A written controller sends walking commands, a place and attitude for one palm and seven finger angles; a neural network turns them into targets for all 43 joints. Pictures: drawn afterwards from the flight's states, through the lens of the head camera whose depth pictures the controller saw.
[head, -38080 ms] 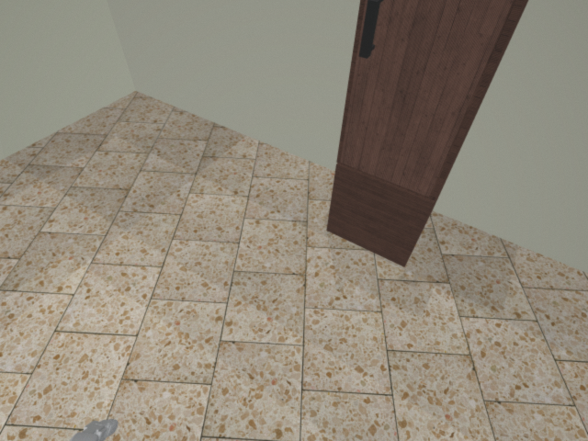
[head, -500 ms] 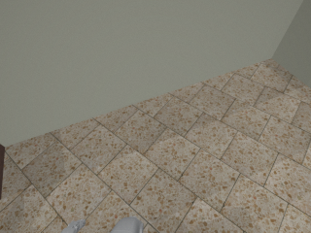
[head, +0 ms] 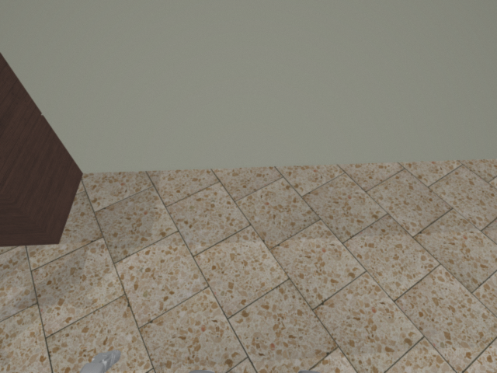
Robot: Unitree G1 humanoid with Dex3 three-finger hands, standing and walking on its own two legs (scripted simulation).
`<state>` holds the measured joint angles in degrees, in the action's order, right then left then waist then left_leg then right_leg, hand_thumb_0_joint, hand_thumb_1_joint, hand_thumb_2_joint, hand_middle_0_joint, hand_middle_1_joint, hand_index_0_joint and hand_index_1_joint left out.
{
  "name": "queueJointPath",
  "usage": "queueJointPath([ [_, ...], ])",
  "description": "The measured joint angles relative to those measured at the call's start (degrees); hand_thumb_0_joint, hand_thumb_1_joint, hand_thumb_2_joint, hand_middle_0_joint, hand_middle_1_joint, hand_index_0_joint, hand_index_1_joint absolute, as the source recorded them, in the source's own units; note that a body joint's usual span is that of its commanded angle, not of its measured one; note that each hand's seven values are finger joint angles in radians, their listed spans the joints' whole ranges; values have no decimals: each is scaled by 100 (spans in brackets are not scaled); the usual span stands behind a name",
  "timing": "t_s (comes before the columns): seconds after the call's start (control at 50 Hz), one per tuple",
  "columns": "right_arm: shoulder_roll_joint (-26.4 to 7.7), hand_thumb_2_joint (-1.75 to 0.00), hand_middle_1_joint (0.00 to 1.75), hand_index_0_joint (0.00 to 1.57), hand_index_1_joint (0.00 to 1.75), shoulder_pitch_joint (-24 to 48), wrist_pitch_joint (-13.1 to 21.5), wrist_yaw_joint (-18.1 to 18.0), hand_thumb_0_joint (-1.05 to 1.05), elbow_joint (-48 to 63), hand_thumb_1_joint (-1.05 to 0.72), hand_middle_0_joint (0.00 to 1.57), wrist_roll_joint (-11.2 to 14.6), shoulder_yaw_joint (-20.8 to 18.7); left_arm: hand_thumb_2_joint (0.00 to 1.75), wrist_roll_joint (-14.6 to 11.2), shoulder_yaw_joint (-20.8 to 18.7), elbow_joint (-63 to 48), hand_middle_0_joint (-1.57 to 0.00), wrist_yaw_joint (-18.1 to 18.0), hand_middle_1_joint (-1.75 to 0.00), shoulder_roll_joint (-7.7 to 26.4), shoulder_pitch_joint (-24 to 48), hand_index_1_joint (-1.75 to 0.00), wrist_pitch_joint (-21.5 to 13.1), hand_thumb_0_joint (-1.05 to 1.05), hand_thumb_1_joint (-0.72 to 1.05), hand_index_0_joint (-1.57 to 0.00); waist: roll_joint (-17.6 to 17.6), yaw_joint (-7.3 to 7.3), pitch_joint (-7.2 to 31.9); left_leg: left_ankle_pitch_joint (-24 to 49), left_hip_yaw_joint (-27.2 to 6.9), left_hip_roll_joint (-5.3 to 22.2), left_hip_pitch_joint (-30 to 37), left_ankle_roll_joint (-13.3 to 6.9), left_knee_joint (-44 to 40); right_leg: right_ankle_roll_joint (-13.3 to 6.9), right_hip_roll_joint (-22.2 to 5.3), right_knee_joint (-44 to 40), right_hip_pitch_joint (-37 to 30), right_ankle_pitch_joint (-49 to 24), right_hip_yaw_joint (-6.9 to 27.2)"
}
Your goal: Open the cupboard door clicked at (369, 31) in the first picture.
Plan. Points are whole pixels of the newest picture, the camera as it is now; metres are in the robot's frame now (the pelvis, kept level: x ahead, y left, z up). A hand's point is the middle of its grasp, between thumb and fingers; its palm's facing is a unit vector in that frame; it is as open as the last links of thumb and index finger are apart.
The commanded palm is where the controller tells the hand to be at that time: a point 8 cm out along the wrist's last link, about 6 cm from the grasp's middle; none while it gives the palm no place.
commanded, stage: turn to face it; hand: left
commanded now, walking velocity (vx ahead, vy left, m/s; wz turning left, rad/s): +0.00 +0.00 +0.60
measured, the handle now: out of the picture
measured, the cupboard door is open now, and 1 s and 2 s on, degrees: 49 49 49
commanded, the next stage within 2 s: take the last steps up to it in 1.46 s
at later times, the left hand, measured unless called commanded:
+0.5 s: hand out of the picture +0.01 +0.23 -0.18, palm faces +0.36 -0.91 -0.23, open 7.4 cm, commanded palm none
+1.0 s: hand out of the picture -0.01 +0.17 -0.15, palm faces +0.61 -0.76 -0.24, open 7.4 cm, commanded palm none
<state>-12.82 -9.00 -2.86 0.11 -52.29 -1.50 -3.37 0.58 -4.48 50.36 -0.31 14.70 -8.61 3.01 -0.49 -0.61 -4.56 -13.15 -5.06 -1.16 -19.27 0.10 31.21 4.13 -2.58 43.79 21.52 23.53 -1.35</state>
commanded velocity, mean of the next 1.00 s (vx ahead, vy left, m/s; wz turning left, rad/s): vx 0.00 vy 0.00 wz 0.60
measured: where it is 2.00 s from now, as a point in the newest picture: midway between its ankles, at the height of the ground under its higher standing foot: outside the picture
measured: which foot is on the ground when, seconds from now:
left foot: down 0.00-0.04, up 0.06-0.34, down 0.36-0.76, up 0.78-1.00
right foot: up 0.00-0.02, down 0.04-0.36, up 0.38-0.74, down 0.76-1.00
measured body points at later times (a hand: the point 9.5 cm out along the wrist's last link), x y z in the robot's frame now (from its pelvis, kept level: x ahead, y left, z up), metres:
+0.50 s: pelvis +0.01 +0.01 +0.00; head +0.05 +0.05 +0.44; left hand -0.01 +0.28 -0.16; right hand +0.19 -0.21 -0.13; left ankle +0.00 +0.11 -0.73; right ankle +0.01 -0.15 -0.66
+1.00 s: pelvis +0.04 -0.04 +0.01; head +0.07 -0.02 +0.46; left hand -0.05 +0.21 -0.13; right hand +0.25 -0.21 -0.14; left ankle -0.04 +0.07 -0.68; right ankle +0.09 -0.14 -0.73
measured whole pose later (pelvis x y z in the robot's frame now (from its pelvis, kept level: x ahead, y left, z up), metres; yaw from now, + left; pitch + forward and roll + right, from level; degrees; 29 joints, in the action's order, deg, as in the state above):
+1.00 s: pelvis +0.04 -0.04 +0.01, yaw +39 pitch +0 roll +2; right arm -14.1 -10.3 -5.0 1.8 -54.2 -0.7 -5.1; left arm 1.2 -2.4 51.0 -0.9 10.8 -11.5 1.1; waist 1.2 -1.5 -4.9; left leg -25.0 2.7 1.0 -25.5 4.2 53.4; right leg 0.6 -7.2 28.5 11.1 16.7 -9.7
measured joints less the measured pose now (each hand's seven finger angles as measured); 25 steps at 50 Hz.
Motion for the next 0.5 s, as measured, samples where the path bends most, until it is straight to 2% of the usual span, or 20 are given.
queueJointPath([
  [0.04, 5, -90, 30, 20, 30, -70, -48, 17, 0, 5, -90, 20, 39, -35, 90, 8, 22, -98, -20, -4, -30, 9, -49, -30, -94, 1, 91, -19, 6, 1, 87, -92, -122, -94, -144, 82, 221, -102, 15, -1019, -417, -423, -20],
  [0.08, -52, -90, 30, 20, 30, -41, -103, 35, 1, -45, -90, 20, 68, -100, 90, 52, 48, -103, -20, -44, -30, -76, -55, -30, -177, 1, 91, -20, -71, 22, 52, -930, -83, -136, -462, 141, 1103, -326, -10, -1002, -437, -628, -133],
  [0.1, -95, -90, 30, 20, 30, -41, -131, 56, 1, -59, -90, 20, 64, -126, 90, 59, 84, -99, -20, -57, -30, -134, -74, -30, -183, 1, 91, -20, -115, 2, 34, -1185, -6, -147, -659, 150, 1731, -360, -51, -991, -492, -588, -235],
  [0.14, -150, -90, 30, 20, 30, -38, -176, 100, 1, -97, -90, 20, 53, -172, 90, 57, 129, -84, -20, -74, -30, -236, -158, -30, -178, 1, 91, -20, -140, -20, 32, -1245, 211, -97, -959, 213, 2790, -356, -137, -1137, -654, -564, -398],
  [0.18, -152, -90, 30, 20, 30, -20, -204, 132, 1, -117, -90, 20, 57, -181, 90, 52, 159, -45, -20, -85, -30, -293, -238, -30, -171, 1, 91, -20, -73, -49, 21, -1175, 429, 15, -1053, 299, 3230, -333, -229, -1330, -811, -609, -531],
  [0.22, -116, -90, 30, 20, 30, 2, -206, 151, 1, -113, -90, 20, 74, -161, 90, 58, 179, -3, -20, -81, -30, -315, -290, -30, -181, 1, 91, -20, 64, -67, -12, -1189, 625, 121, -940, 366, 2974, -313, -344, -1461, -929, -643, -660],
  [0.3, -64, -90, 30, 20, 30, 91, -155, 172, 1, -77, -91, 20, 102, -96, 90, 80, 194, 41, -21, -40, -30, -315, -359, -30, -222, 1, 91, -20, 307, 9, -126, -1179, 916, 211, -429, 364, 1563, -212, -582, -1335, -990, -513, -920],
  [0.34, -71, -90, 30, 20, 30, 141, -102, 180, 1, -28, -90, 20, 100, -65, 90, 64, 182, 70, -21, -9, -30, -285, -422, -30, -220, 1, 91, -20, 367, 35, -151, -743, 1005, 188, -109, 305, 751, -124, -699, -1031, -922, -320, -1051],
  [0.36, -111, -90, 30, 20, 30, 135, -53, 189, 1, 29, -90, 20, 92, -50, 90, 44, 169, 71, -21, 7, -30, -277, -486, -30, -201, 1, 90, -20, 323, 37, -110, -321, 974, 210, 57, 179, 330, -78, -725, -743, -803, -184, -1118],
  [0.38, -96, -90, 30, 20, 30, 160, 11, 170, 1, 52, -90, 20, 76, -62, 90, 17, 145, 105, -21, 18, -30, -230, -480, -30, -150, 1, 90, -20, 362, 6, -98, -293, 928, 149, -32, -14, 381, 2, -760, -231, -588, 187, -1023],
  [0.42, -25, -90, 30, 20, 30, 204, 85, 120, 1, 77, -90, 20, 60, -29, 90, 8, 86, 178, -21, -5, -30, -110, -389, -30, 16, 1, 91, -20, 456, 36, -147, -408, 847, 60, -162, -220, 613, 45, -615, 952, -103, 750, -552],
  [0.46, 31, -90, 30, 20, 30, 157, 126, 55, 0, 105, -90, 20, 41, 8, 90, 23, 29, 235, -21, -26, -30, -29, -305, -30, 101, 1, 91, -20, 453, 52, -120, -377, 733, 35, -145, -249, 512, 62, -445, 1732, 278, 647, -306],
  [0.5, 65, -90, 30, 20, 30, 94, 146, -9, 0, 96, -90, 20, 38, 36, 90, 29, -9, 246, -20, -20, -30, 15, -215, -30, 119, 1, 91, -20, 405, 54, -89, -219, 602, 2, -59, -203, 264, 77, -334, 2048, 513, 321, -143],
])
